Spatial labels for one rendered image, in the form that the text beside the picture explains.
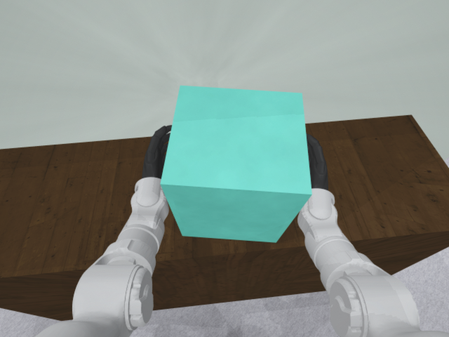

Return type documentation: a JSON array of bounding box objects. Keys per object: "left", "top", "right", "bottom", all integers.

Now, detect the robot right hand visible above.
[{"left": 306, "top": 133, "right": 328, "bottom": 191}]

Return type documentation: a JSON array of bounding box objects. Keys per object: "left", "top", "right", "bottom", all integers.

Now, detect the pedestal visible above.
[{"left": 0, "top": 115, "right": 449, "bottom": 321}]

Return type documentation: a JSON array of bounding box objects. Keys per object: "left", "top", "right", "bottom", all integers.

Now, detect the robot left hand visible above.
[{"left": 142, "top": 125, "right": 172, "bottom": 179}]

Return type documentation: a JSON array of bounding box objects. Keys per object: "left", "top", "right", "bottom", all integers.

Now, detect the left robot upper arm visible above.
[{"left": 35, "top": 265, "right": 154, "bottom": 337}]

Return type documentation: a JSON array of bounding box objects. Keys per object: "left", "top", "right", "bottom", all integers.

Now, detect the left robot forearm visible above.
[{"left": 72, "top": 177, "right": 169, "bottom": 318}]

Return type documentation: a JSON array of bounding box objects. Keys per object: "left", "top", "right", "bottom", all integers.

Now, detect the right robot forearm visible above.
[{"left": 297, "top": 188, "right": 420, "bottom": 325}]

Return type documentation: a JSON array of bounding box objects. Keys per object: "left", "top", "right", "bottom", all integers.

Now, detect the carton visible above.
[{"left": 160, "top": 86, "right": 312, "bottom": 243}]

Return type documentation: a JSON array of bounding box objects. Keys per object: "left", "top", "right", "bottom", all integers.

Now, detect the right robot upper arm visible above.
[{"left": 330, "top": 275, "right": 449, "bottom": 337}]

